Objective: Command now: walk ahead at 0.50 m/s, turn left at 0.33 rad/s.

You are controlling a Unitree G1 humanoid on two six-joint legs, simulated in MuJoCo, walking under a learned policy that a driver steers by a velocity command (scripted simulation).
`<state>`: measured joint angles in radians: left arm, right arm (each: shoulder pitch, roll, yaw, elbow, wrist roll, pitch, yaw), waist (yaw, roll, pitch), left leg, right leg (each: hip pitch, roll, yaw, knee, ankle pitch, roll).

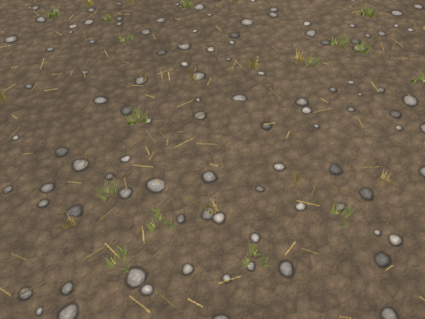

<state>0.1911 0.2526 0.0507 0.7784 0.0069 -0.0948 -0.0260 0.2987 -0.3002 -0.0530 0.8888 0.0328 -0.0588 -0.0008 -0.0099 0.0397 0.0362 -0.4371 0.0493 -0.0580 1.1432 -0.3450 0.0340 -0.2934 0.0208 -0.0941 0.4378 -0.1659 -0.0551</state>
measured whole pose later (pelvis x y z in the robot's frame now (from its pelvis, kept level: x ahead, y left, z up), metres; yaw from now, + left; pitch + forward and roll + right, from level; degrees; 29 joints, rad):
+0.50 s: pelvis +0.26 +0.07 -0.02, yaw +17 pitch +1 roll -1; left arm 0.23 0.29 0.06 0.86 -0.03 -0.09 0.00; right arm 0.15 -0.29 -0.08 0.72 0.02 -0.04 0.04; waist 0.00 0.00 0.07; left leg -0.42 -0.07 0.04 0.59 -0.19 0.11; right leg -0.27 -0.04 -0.02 1.19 -0.45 0.00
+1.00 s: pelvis +0.55 +0.12 -0.01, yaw +34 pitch +2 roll -1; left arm 0.10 0.27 0.06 0.73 0.01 -0.11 -0.02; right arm 0.35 -0.30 -0.07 0.74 0.03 -0.02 -0.02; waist -0.03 0.03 0.02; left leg -0.34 -0.06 -0.13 1.15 -0.45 0.03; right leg -0.38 0.03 -0.02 0.52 -0.16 -0.02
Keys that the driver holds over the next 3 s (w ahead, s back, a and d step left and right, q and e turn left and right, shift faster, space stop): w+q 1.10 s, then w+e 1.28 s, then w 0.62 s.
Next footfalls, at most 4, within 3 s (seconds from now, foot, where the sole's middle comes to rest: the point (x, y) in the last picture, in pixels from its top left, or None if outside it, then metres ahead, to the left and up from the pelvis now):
0.40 left None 0.35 0.16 -0.78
0.90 right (202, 251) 0.70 0.09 -0.78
1.38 left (94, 244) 0.74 0.46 -0.78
1.90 right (136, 160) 1.11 0.36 -0.78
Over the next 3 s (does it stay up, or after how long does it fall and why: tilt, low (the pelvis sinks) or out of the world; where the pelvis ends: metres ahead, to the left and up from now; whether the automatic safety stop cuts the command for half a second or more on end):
stays up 1.51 0.44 0.00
